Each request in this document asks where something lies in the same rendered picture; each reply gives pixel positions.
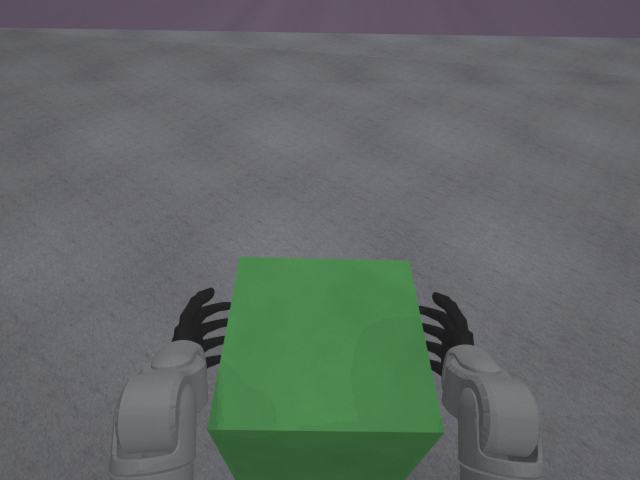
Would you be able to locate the left robot hand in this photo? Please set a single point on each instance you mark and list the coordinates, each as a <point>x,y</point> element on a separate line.
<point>190,327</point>

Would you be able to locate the right robot hand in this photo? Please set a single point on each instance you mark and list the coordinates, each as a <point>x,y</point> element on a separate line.
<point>455,333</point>

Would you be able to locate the carton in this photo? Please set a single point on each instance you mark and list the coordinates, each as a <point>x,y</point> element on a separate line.
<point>324,372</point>

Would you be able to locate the robot left forearm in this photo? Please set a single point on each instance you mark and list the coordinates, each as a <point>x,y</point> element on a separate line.
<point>154,425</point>

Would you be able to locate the robot right forearm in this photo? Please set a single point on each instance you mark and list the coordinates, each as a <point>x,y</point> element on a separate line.
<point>499,428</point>

